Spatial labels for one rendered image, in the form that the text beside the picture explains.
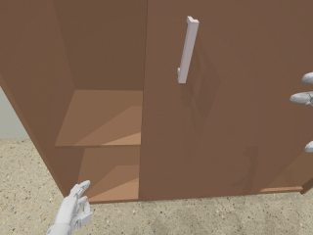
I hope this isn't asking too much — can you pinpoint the right robot hand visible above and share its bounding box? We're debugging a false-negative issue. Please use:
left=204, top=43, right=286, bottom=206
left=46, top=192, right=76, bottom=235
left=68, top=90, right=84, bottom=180
left=290, top=72, right=313, bottom=153

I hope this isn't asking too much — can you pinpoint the handle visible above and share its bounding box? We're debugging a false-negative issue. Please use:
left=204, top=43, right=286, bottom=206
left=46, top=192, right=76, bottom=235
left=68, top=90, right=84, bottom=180
left=177, top=16, right=199, bottom=83

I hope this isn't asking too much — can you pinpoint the left robot forearm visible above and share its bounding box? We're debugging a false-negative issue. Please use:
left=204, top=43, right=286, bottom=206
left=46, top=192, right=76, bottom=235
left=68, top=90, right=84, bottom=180
left=45, top=223, right=71, bottom=235

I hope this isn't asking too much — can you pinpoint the wardrobe door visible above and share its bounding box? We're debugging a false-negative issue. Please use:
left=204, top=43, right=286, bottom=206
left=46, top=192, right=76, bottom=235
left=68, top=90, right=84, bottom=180
left=262, top=138, right=313, bottom=189
left=138, top=0, right=313, bottom=202

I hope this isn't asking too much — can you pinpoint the left robot hand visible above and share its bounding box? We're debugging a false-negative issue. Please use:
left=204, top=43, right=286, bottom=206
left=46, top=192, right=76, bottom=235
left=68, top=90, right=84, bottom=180
left=54, top=180, right=92, bottom=232

